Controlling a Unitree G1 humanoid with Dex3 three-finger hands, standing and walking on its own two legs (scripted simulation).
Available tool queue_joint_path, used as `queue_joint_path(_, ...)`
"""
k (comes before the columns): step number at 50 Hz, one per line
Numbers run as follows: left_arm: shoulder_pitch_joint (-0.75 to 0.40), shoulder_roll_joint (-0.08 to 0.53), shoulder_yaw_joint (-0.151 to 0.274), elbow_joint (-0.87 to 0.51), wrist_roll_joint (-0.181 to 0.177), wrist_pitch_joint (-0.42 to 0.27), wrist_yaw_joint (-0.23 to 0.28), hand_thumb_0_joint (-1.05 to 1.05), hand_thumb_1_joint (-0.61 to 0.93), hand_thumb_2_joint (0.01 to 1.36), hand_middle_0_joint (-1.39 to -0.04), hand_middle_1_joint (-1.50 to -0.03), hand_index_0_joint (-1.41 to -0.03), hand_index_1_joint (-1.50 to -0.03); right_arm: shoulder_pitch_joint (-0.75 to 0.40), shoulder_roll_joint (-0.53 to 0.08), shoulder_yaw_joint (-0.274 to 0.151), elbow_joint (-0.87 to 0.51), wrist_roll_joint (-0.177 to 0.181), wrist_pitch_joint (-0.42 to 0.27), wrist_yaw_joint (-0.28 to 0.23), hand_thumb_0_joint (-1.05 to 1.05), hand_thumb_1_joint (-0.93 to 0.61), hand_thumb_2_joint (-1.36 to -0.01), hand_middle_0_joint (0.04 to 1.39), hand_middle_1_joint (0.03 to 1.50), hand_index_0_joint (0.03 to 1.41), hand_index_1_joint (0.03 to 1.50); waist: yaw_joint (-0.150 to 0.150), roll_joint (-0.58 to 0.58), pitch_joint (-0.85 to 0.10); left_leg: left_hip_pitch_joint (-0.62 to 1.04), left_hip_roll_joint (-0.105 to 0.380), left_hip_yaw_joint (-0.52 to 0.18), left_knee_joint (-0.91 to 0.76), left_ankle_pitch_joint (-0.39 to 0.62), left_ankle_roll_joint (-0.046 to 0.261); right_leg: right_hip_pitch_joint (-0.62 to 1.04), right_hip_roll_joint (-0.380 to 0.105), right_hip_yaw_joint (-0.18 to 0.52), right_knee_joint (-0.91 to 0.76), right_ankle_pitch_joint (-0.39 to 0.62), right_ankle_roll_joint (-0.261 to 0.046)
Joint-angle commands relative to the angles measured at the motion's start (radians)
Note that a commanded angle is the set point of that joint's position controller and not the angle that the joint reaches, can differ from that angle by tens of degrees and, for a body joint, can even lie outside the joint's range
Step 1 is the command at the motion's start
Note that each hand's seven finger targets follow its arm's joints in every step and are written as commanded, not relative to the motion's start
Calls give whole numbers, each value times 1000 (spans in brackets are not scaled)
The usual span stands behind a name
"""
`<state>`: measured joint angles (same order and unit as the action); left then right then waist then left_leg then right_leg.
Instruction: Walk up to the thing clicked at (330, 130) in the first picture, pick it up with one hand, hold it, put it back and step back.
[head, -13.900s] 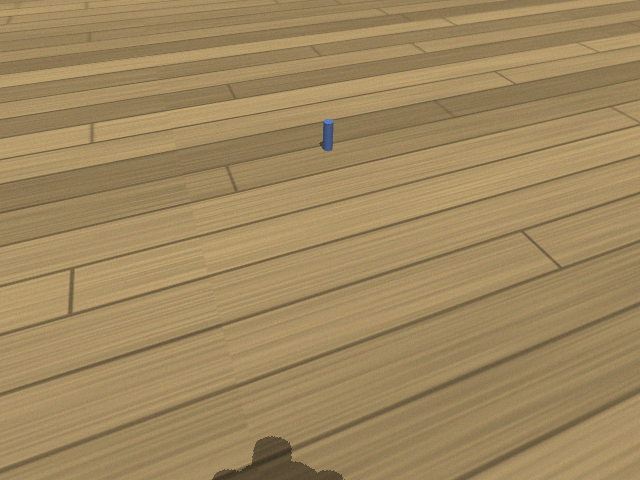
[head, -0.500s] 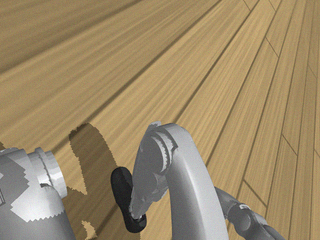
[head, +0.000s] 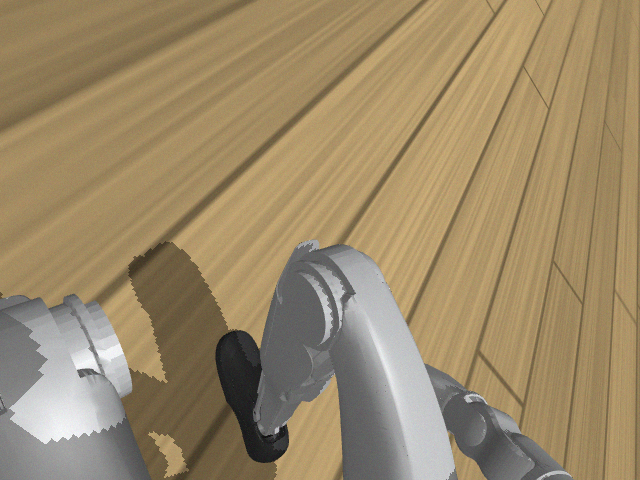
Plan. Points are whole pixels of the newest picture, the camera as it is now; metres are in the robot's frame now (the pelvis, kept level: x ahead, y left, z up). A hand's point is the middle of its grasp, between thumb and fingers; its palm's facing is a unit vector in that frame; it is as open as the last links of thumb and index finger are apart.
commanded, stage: close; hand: left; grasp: from the side
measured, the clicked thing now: out of the picture +0.44 +0.30 -0.20
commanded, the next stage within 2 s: settle in 0.24 s
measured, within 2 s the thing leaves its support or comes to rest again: leaves its support in 0.68 s
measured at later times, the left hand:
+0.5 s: hand out of the picture +0.44 +0.30 -0.17, palm faces +0.32 -0.95 -0.02, open 7.8 cm
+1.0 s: hand out of the picture +0.43 +0.32 -0.08, palm faces +0.31 -0.95 -0.03, open 7.9 cm
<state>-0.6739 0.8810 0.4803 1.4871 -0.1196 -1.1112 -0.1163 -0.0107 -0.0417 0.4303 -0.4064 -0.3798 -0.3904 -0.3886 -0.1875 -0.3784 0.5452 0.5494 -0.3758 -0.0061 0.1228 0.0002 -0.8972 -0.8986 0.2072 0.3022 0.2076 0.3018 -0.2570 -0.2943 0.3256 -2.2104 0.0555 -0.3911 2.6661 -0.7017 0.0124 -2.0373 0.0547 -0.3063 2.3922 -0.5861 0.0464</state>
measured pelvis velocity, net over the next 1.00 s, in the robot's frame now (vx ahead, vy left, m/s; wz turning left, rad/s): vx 0.00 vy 0.00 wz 0.04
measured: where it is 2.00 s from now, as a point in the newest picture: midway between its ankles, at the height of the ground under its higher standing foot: (182, 463)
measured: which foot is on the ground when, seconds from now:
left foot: down 0.00-1.00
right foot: down 0.00-1.00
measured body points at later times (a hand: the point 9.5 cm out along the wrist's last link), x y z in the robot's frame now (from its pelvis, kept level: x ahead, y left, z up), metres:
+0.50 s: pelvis +0.00 +0.00 +0.00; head +0.23 +0.20 +0.33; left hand +0.42 +0.34 -0.17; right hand +0.17 -0.24 -0.02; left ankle +0.09 +0.12 -0.25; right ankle +0.15 -0.11 -0.25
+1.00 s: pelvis +0.00 +0.00 +0.02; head +0.20 +0.17 +0.38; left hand +0.41 +0.37 -0.08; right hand +0.19 -0.24 -0.03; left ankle +0.09 +0.12 -0.25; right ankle +0.15 -0.11 -0.25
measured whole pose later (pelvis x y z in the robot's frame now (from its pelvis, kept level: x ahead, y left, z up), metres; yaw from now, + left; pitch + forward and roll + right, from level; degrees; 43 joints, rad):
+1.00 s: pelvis +0.00 +0.00 +0.02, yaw +2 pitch +17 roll -16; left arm -0.63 0.74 0.43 1.12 -0.11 -0.84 -0.13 0.00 -0.16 1.17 -0.82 -1.19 -0.82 -1.22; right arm -0.07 -0.36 0.37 0.57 -0.27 0.04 0.13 0.00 -0.90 -0.90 0.21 0.30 0.21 0.30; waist -0.21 -0.17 0.18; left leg -2.24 0.06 -0.31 2.58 -0.68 0.02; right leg -2.08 0.03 -0.25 2.36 -0.60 0.03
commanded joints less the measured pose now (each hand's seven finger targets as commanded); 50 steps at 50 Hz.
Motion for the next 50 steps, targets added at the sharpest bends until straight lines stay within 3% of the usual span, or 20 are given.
queue_joint_path(1,-212,155,7,-139,-3,-63,11,0,189,643,-625,-616,-619,-618,31,-365,-122,-12,4,14,-23,0,-888,-898,199,299,199,299,-121,575,-529,384,49,73,-352,91,-40,230,47,-65,-159,133,-46)
queue_joint_path(9,-253,159,-8,-133,15,-53,37,0,425,860,-859,-853,-856,-852,45,-360,-118,-6,1,22,-22,0,-877,-894,200,299,199,299,-142,579,-532,388,52,69,-349,104,-38,234,51,-64,-164,144,-48)
queue_joint_path(13,-250,172,12,-111,16,-50,56,0,547,970,-979,-969,-976,-968,43,-370,-114,-15,1,31,-20,0,-871,-892,200,299,199,299,-140,588,-521,400,56,54,-366,104,-45,226,49,-72,-158,140,-49)
queue_joint_path(15,-267,179,12,-116,15,-55,61,0,499,1062,-1083,-1099,-1083,-1099,35,-368,-109,-20,0,32,-19,0,-877,-894,199,299,199,299,-144,577,-508,384,54,57,-365,78,-40,225,51,-72,-166,124,-48)
queue_joint_path(20,-257,178,-6,-127,23,-48,55,0,582,1262,-1216,-1293,-1206,-1308,38,-357,-109,-14,-3,33,-22,0,-898,-902,200,300,200,300,-136,579,-522,378,51,85,-346,82,-32,249,57,-57,-186,130,-47)
queue_joint_path(21,-282,181,-17,-133,24,-51,51,0,584,1268,-1233,-1311,-1226,-1324,39,-361,-109,-13,0,31,-21,0,-902,-902,200,300,200,300,-149,586,-513,366,49,79,-351,64,-32,239,56,-63,-184,116,-47)
queue_joint_path(25,-272,194,0,-193,14,-47,42,0,608,1316,-1280,-1372,-1276,-1383,46,-363,-118,-7,4,29,-22,0,-897,-901,200,300,200,300,-125,619,-559,409,53,79,-353,118,-38,255,55,-58,-173,157,-48)
queue_joint_path(27,-276,188,11,-230,7,-39,39,0,582,1348,-1329,-1425,-1326,-1435,55,-364,-126,3,6,30,-24,0,-898,-901,200,300,199,300,-127,642,-586,448,57,73,-358,161,-44,258,53,-59,-167,188,-49)
queue_joint_path(34,-299,229,46,-445,15,2,27,0,470,1402,-1420,-1522,-1417,-1537,87,-353,-168,3,20,43,-25,0,-905,-902,199,300,199,300,-93,733,-692,500,55,97,-380,187,-49,273,43,-34,-164,198,-58)
queue_joint_path(37,-277,189,31,-506,12,43,18,0,408,1402,-1430,-1534,-1426,-1551,106,-351,-203,1,35,47,-25,0,-911,-904,199,300,199,300,-71,761,-726,523,54,105,-401,185,-54,244,39,-22,-161,191,-65)
queue_joint_path(40,-293,120,-18,-531,3,87,3,0,432,1402,-1428,-1534,-1426,-1549,118,-337,-223,-7,58,48,-25,0,-908,-902,199,300,199,300,-79,730,-721,470,45,120,-405,158,-44,239,35,-14,-177,182,-66)
queue_joint_path(41,-262,114,-2,-530,-1,108,3,0,448,1405,-1428,-1537,-1427,-1551,136,-333,-236,-4,64,48,-26,0,-901,-901,200,300,199,300,-60,710,-737,467,43,133,-401,170,-40,248,35,-6,-185,191,-66)
queue_joint_path(43,-269,80,-34,-525,1,138,-5,0,394,1404,-1423,-1537,-1424,-1551,143,-324,-251,-8,82,49,-22,0,-900,-900,200,300,199,300,-65,686,-708,412,37,139,-414,112,-32,216,31,-4,-190,148,-66)
queue_joint_path(46,-239,63,-19,-550,-7,176,-11,0,386,1379,-1402,-1521,-1408,-1530,174,-312,-282,-5,105,50,-21,0,-892,-897,200,300,199,300,-32,632,-729,370,28,149,-427,73,-22,205,28,6,-199,114,-68)
queue_joint_path(48,-218,28,-32,-598,-14,199,-17,0,421,1361,-1392,-1500,-1397,-1507,180,-299,-305,-12,120,46,-17,0,-893,-896,200,300,200,300,0,636,-762,382,23,159,-439,69,-21,196,26,16,-199,105,-71)
queue_joint_path(49,-238,16,-40,-628,-18,211,-23,0,423,1355,-1403,-1505,-1410,-1511,193,-298,-316,-15,128,45,-18,0,-893,-896,200,300,200,300,-7,635,-774,376,21,158,-450,62,-19,189,23,17,-198,99,-71)
queue_joint_path(50,-234,16,-29,-657,-20,221,-28,0,426,1365,-1408,-1511,-1414,-1518,205,-294,-327,-17,137,45,-17,0,-891,-896,200,300,200,300,6,643,-797,400,20,159,-460,69,-21,177,19,21,-195,102,-73)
